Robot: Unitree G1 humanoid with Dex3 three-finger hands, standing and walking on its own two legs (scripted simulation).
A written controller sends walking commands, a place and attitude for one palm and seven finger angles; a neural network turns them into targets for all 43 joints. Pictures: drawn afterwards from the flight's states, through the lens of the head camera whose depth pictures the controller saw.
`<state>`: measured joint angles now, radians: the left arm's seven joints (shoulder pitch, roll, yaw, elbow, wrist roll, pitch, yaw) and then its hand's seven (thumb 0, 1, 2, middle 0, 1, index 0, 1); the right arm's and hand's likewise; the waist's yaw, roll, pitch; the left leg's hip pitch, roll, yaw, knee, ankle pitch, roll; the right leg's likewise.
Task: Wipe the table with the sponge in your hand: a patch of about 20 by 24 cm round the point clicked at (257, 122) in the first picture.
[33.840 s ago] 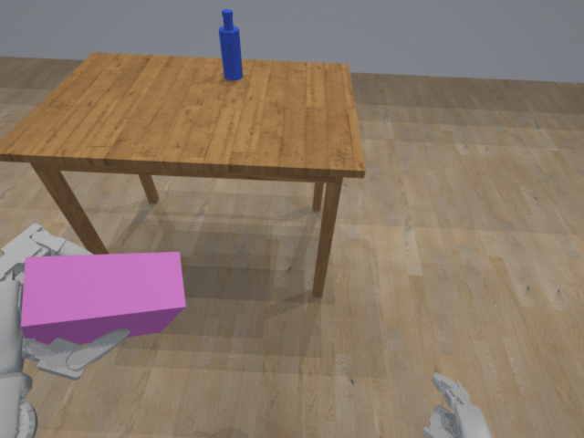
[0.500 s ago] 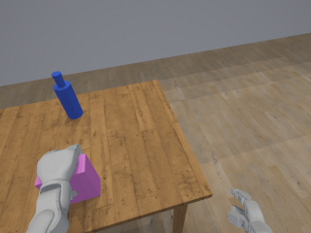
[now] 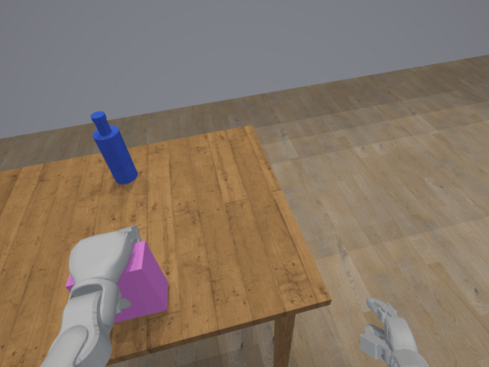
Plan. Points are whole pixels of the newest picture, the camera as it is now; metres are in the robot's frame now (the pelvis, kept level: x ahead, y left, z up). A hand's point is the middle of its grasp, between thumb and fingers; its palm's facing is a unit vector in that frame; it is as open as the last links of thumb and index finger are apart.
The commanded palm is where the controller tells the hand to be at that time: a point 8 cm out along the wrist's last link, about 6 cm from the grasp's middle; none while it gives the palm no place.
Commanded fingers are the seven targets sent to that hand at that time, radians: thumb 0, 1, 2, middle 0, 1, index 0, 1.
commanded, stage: lift the sponge slowly off the table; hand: left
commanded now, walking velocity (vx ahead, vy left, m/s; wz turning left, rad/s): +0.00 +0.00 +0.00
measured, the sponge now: (128, 291) +0.23 +0.26 -0.02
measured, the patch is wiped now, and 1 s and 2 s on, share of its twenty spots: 1.00 1.00 1.00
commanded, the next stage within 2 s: bring the sponge back beside the body in 1.44 s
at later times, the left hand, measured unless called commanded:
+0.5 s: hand (102, 264) +0.24 +0.27 +0.07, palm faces -0.01 -0.08 -1.00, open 10.2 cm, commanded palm +0.22 +0.27 +0.13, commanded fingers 0.00 0.10 1.30 -1.20 -1.60 -1.20 -1.60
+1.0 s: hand (92, 249) +0.24 +0.28 +0.10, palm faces +0.03 -0.09 -1.00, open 10.2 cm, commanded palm +0.22 +0.27 +0.17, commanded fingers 0.00 0.10 1.30 -1.20 -1.60 -1.20 -1.60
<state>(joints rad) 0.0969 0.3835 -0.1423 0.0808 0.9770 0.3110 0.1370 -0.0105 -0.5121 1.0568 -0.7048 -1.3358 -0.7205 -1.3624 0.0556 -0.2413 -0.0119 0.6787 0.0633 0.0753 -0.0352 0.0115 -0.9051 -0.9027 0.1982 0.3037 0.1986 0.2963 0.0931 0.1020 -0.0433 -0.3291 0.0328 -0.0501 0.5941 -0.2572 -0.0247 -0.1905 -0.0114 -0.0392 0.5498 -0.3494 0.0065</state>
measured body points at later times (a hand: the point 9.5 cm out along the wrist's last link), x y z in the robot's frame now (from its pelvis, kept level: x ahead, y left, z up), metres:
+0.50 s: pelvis -0.01 -0.01 +0.01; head -0.03 -0.04 +0.45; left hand +0.23 +0.27 +0.12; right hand +0.23 -0.22 -0.07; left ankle +0.04 +0.14 -0.73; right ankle -0.03 -0.13 -0.73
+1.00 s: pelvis -0.01 +0.00 +0.01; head -0.03 -0.03 +0.46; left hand +0.24 +0.28 +0.15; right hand +0.24 -0.20 -0.07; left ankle +0.04 +0.14 -0.73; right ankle -0.03 -0.13 -0.73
